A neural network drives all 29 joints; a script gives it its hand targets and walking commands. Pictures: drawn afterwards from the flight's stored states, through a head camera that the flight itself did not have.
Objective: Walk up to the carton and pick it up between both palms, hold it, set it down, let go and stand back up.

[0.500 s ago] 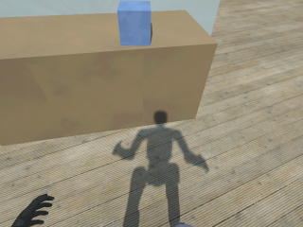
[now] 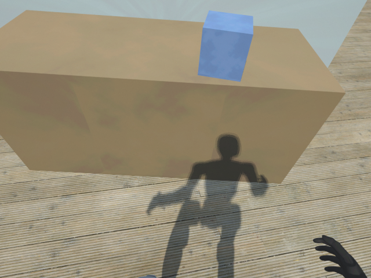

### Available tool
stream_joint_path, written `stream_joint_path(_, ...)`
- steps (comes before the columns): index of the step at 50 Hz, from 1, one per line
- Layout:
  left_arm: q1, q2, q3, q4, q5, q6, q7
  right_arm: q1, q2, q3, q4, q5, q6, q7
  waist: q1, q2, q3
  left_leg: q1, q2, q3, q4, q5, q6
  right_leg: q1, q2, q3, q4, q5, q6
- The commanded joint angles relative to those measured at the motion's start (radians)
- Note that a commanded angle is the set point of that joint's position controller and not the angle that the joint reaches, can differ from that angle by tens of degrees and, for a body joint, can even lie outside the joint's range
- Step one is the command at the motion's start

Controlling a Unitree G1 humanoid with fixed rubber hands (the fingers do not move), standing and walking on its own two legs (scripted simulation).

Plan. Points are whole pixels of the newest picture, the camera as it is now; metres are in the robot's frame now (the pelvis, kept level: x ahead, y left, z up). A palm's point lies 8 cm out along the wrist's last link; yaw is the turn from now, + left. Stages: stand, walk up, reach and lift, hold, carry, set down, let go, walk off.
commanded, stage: walk up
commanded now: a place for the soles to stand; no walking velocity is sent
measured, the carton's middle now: (224, 46) +0.94 -0.11 +0.06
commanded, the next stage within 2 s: none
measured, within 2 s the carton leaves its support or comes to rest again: neither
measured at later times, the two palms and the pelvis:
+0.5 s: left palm (79, 193) +0.31 +0.27 -0.03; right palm (350, 222) +0.29 -0.38 -0.05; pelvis +0.19 -0.06 +0.01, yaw -3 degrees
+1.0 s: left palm (119, 131) +0.54 +0.23 -0.05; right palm (342, 179) +0.41 -0.41 -0.05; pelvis +0.37 -0.07 +0.00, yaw -3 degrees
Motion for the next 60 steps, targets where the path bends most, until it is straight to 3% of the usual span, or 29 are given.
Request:
stream_joint_path(1,-0.023,0.189,0.049,-0.107,-0.017,-0.010,0.012,0.184,-0.264,-0.078,-0.035,0.002,-0.011,-0.040,-0.102,0.114,-0.051,0.362,0.353,-0.550,-0.338,-0.205,0.217,-0.460,0.005,0.132,0.255,0.046,-0.028)
stream_joint_path(3,0.020,0.164,0.052,-0.068,0.002,-0.009,0.006,0.129,-0.212,-0.060,-0.037,0.000,-0.016,-0.035,-0.052,0.130,-0.043,0.234,0.260,-0.326,-0.322,-0.042,0.175,-0.339,-0.028,0.115,0.135,0.092,-0.016)
stream_joint_path(6,-0.012,0.118,0.042,-0.070,0.015,-0.002,-0.010,0.145,-0.203,-0.054,-0.053,-0.007,-0.031,-0.028,-0.051,0.176,-0.040,0.208,0.243,-0.240,-0.321,0.133,0.194,-0.320,-0.024,0.060,0.022,0.143,0.002)
stream_joint_path(9,-0.091,0.088,0.035,-0.088,0.021,0.000,-0.026,0.163,-0.207,-0.054,-0.060,-0.002,-0.032,-0.020,-0.072,0.177,-0.017,0.177,0.235,-0.181,-0.324,0.071,0.187,-0.263,-0.035,0.036,-0.159,0.221,-0.002)
stream_joint_path(14,-0.181,0.101,0.045,-0.106,0.010,0.007,-0.042,0.139,-0.242,-0.059,-0.061,0.007,-0.021,-0.011,-0.070,0.168,0.036,0.056,0.247,-0.154,-0.330,-0.302,0.149,-0.083,-0.003,-0.020,-0.368,0.323,-0.033)
stream_joint_path(17,-0.047,0.157,0.072,-0.054,0.019,-0.012,-0.020,0.165,-0.186,-0.024,-0.045,0.004,-0.011,-0.004,0.019,0.032,-0.044,-0.053,0.183,-0.051,0.002,-0.222,0.085,0.220,0.080,-0.032,-0.442,0.212,-0.059)
stream_joint_path(18,0.053,0.252,0.103,-0.051,0.022,-0.023,-0.003,0.157,-0.118,-0.004,-0.071,0.012,-0.014,0.000,0.084,-0.196,-0.110,-0.231,0.080,0.025,0.378,-0.255,0.021,0.345,-0.143,0.356,-0.576,-0.021,-0.137)
stream_joint_path(19,0.080,0.309,0.116,-0.077,0.013,-0.022,0.013,0.118,-0.169,-0.019,-0.105,0.021,-0.012,-0.008,0.093,-0.230,-0.103,-0.355,-0.016,-0.040,0.534,-0.434,-0.004,0.274,-0.335,0.751,-0.765,-0.166,-0.267)
stream_joint_path(20,0.047,0.282,0.110,-0.080,0.002,-0.020,0.021,0.074,-0.234,-0.036,-0.102,0.019,-0.005,-0.015,0.085,-0.081,-0.046,-0.377,0.016,-0.153,0.611,-0.395,-0.008,0.233,-0.349,0.696,-0.760,-0.145,-0.314)
stream_joint_path(21,0.013,0.254,0.102,-0.079,0.004,-0.023,0.026,0.092,-0.235,-0.039,-0.083,0.021,-0.002,-0.014,0.052,-0.053,-0.008,-0.365,0.038,-0.143,0.612,-0.335,-0.020,0.190,-0.313,0.595,-0.727,-0.008,-0.304)
stream_joint_path(24,-0.115,0.203,0.077,-0.093,0.020,-0.024,0.026,0.187,-0.184,-0.030,-0.021,0.011,-0.002,0.001,-0.028,-0.125,-0.018,-0.165,0.101,-0.077,0.373,-0.230,-0.037,0.019,-0.184,0.287,-0.707,0.154,-0.236)
stream_joint_path(29,-0.110,0.199,0.065,-0.087,0.010,-0.034,0.004,0.093,-0.140,-0.032,-0.039,0.000,0.005,0.023,-0.021,-0.146,-0.001,0.037,0.074,0.019,0.043,-0.064,-0.017,-0.075,-0.151,0.165,-0.669,0.187,-0.195)
stream_joint_path(32,-0.120,0.178,0.052,-0.093,0.003,-0.025,-0.006,0.162,-0.163,-0.055,-0.002,-0.003,0.001,0.014,-0.072,-0.058,-0.015,0.277,0.011,0.050,-0.070,-0.003,-0.011,-0.192,-0.112,0.124,-0.535,0.094,-0.134)
stream_joint_path(33,-0.111,0.142,0.041,-0.097,0.004,-0.021,-0.008,0.211,-0.187,-0.067,0.012,-0.004,-0.003,0.004,-0.101,-0.009,-0.047,0.370,0.030,-0.010,-0.100,-0.051,-0.005,-0.238,-0.092,0.096,-0.407,0.053,-0.100)
stream_joint_path(34,-0.102,0.096,0.029,-0.123,0.002,-0.020,-0.010,0.251,-0.255,-0.084,0.005,-0.012,-0.007,-0.009,-0.136,0.179,-0.092,0.455,0.211,-0.314,-0.222,-0.291,0.053,-0.355,-0.021,0.000,-0.116,0.020,-0.047)
stream_joint_path(35,-0.069,0.126,0.042,-0.141,-0.007,-0.008,-0.002,0.283,-0.323,-0.095,-0.007,-0.003,-0.005,-0.020,-0.154,0.249,-0.119,0.429,0.421,-0.762,-0.404,-0.492,0.175,-0.451,0.091,0.042,0.093,-0.094,-0.019)
stream_joint_path(36,-0.091,0.192,0.064,-0.147,0.000,0.004,0.007,0.255,-0.311,-0.094,-0.019,-0.003,-0.005,-0.032,-0.143,0.110,-0.042,0.374,0.454,-0.748,-0.422,-0.543,0.239,-0.484,0.048,0.140,0.189,-0.068,-0.022)
stream_joint_path(37,-0.106,0.195,0.060,-0.140,-0.004,0.006,0.006,0.228,-0.290,-0.082,-0.021,-0.005,-0.013,-0.037,-0.124,0.078,0.013,0.309,0.435,-0.644,-0.399,-0.421,0.242,-0.491,0.032,0.142,0.202,-0.026,-0.021)
stream_joint_path(40,-0.038,0.154,0.057,-0.085,0.009,-0.004,-0.001,0.166,-0.226,-0.063,-0.029,-0.003,-0.023,-0.039,-0.068,0.162,-0.002,0.233,0.297,-0.310,-0.357,-0.117,0.183,-0.365,-0.014,0.100,0.065,0.101,-0.012)
stream_joint_path(45,-0.110,0.072,0.032,-0.072,0.005,0.003,-0.002,0.121,-0.187,-0.037,-0.040,0.007,-0.019,-0.023,-0.062,0.205,-0.048,0.141,0.215,-0.084,-0.197,0.376,0.151,-0.115,0.029,-0.007,-0.259,0.271,0.001)
stream_joint_path(48,-0.108,0.100,0.041,-0.034,0.004,0.000,0.012,0.099,-0.180,-0.009,-0.031,0.033,0.000,-0.016,-0.027,0.137,-0.089,0.035,0.174,-0.045,-0.020,0.250,0.076,0.115,0.081,-0.055,-0.466,0.482,-0.016)
stream_joint_path(49,-0.123,0.148,0.054,-0.032,0.003,0.001,0.017,0.110,-0.161,0.003,-0.026,0.032,0.000,-0.014,-0.002,0.108,-0.096,-0.036,0.180,-0.053,0.020,0.135,0.036,0.202,0.050,-0.001,-0.478,0.468,-0.035)
stream_joint_path(50,-0.139,0.207,0.062,-0.044,0.001,0.001,0.023,0.144,-0.108,0.022,-0.027,0.029,-0.002,-0.016,-0.008,-0.034,-0.138,-0.075,0.124,-0.015,0.146,-0.070,-0.021,0.217,-0.128,0.224,-0.526,0.538,-0.086)
stream_joint_path(51,-0.194,0.245,0.064,-0.071,-0.010,0.003,0.028,0.204,-0.143,0.010,-0.009,0.040,0.015,-0.024,-0.041,-0.084,-0.174,0.042,0.060,-0.029,0.205,-0.320,-0.048,0.050,-0.284,0.421,-0.576,0.476,-0.208)
stream_joint_path(52,-0.234,0.237,0.063,-0.059,-0.012,0.008,0.029,0.159,-0.203,-0.006,0.010,0.041,0.029,-0.037,-0.034,-0.113,-0.123,0.058,0.055,-0.055,0.194,-0.383,-0.028,-0.011,-0.273,0.432,-0.572,0.380,-0.243)
stream_joint_path(53,-0.253,0.222,0.056,-0.052,-0.020,0.012,0.030,0.155,-0.217,-0.007,0.022,0.036,0.026,-0.040,-0.040,-0.121,-0.088,0.055,0.065,-0.066,0.130,-0.317,-0.015,-0.025,-0.241,0.377,-0.544,0.400,-0.225)
stream_joint_path(55,-0.353,0.168,0.027,-0.044,-0.023,0.020,0.019,0.175,-0.230,-0.008,0.076,0.030,0.009,-0.039,-0.086,-0.101,-0.048,0.143,0.123,-0.121,-0.108,-0.114,0.006,-0.123,-0.104,0.191,-0.453,0.403,-0.098)
stream_joint_path(56,-0.339,0.147,0.021,-0.029,-0.032,0.023,0.015,0.099,-0.254,-0.008,0.087,0.026,0.003,-0.035,-0.045,-0.018,-0.030,0.058,0.161,-0.224,-0.165,-0.088,0.016,-0.050,-0.026,0.113,-0.410,0.392,-0.048)
stream_joint_path(60,-0.335,0.181,0.020,0.036,-0.029,0.006,0.022,0.050,-0.212,0.007,0.130,0.038,-0.005,-0.034,-0.040,0.025,-0.123,0.130,0.118,-0.118,-0.080,0.148,-0.013,0.082,-0.083,0.136,-0.439,0.611,-0.069)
